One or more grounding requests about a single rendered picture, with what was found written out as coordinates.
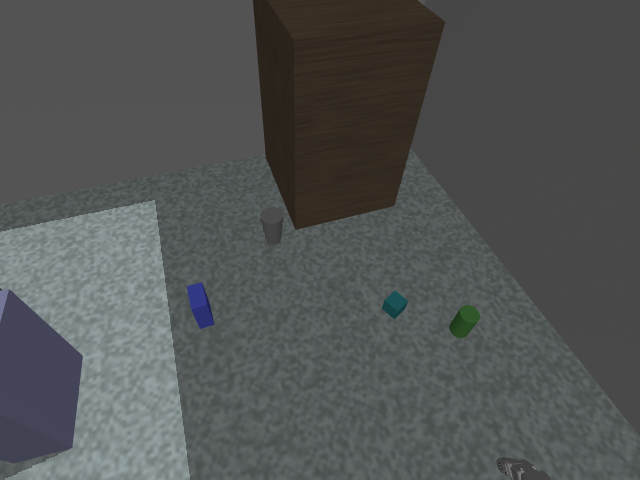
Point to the right robot hand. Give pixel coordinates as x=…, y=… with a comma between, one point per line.
x=520, y=470

